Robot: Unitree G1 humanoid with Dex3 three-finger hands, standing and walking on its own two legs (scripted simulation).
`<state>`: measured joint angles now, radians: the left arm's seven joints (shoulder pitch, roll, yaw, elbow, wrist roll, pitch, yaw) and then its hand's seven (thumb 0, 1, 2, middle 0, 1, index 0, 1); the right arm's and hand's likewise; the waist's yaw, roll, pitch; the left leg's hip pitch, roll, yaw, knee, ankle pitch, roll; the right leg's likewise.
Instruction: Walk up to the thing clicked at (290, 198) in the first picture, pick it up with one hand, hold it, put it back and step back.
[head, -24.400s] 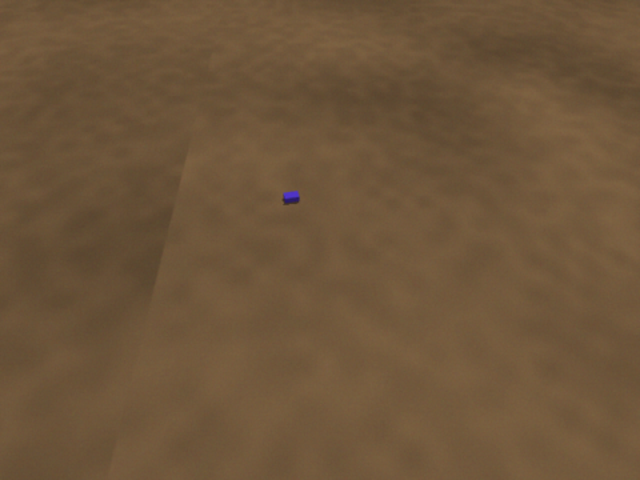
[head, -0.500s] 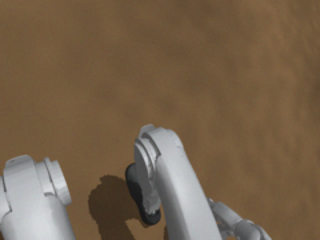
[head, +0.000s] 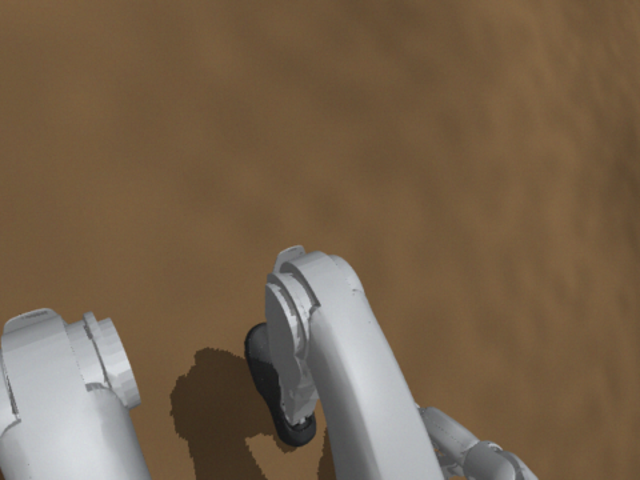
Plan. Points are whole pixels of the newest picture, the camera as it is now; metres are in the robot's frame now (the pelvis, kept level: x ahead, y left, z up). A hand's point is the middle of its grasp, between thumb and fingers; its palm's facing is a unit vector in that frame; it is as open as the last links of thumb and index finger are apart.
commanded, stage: close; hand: left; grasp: from above
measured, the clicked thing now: out of the picture +0.40 +0.36 -0.28
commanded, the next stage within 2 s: settle in 1.16 s
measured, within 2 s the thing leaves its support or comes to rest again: leaves its support in 1.62 s
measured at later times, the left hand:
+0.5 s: hand out of the picture +0.40 +0.35 -0.25, palm faces -0.41 -0.20 -0.89, open 10.1 cm
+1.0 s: hand out of the picture +0.39 +0.35 -0.25, palm faces -0.40 -0.20 -0.89, open 7.2 cm
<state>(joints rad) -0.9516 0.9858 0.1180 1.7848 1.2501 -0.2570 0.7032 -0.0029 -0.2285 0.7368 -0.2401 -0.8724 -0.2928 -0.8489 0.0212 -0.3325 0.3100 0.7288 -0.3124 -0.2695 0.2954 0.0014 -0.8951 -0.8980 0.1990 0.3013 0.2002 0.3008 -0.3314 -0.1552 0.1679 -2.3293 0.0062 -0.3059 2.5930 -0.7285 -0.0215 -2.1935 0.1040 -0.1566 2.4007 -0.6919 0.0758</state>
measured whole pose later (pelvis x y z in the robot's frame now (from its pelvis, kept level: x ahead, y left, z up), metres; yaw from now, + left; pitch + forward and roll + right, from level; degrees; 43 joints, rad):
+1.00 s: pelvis +0.00 +0.00 +0.00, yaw +0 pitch +25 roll -15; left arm -0.94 0.98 0.11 1.74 1.22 -0.24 0.69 0.00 0.48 0.18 -0.72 -0.33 -0.86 -0.32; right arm 0.04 -0.33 0.31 0.69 -0.31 -0.24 0.27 0.00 -0.90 -0.90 0.20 0.30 0.20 0.30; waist -0.33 -0.15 0.16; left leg -2.33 0.01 -0.30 2.57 -0.71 -0.02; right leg -2.20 0.10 -0.15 2.38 -0.67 0.08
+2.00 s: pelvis +0.00 -0.01 +0.02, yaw +4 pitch +31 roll -11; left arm -0.88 0.75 0.08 1.48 1.18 -0.16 0.47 0.01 0.44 0.00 -1.06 -0.03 -1.11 -0.02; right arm 0.10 -0.31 0.11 0.75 -0.18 -0.15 0.25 0.00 -0.91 -0.90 0.20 0.30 0.20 0.30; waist -0.22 -0.01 -0.05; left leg -2.35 0.01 -0.21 2.48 -0.69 -0.02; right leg -2.24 0.06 -0.09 2.36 -0.69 0.06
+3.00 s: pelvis -0.01 -0.01 +0.14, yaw +11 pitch +32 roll -7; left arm -0.56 0.60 -0.01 0.86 1.04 -0.10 0.12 0.00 0.45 0.05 -1.02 -0.11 -1.06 -0.08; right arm 0.16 -0.27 -0.02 0.67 -0.02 0.02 0.08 0.01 -0.92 -0.90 0.20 0.30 0.20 0.30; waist -0.09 0.04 -0.19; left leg -2.01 0.01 -0.11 2.08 -0.63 -0.01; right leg -1.93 0.02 -0.03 2.02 -0.65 0.05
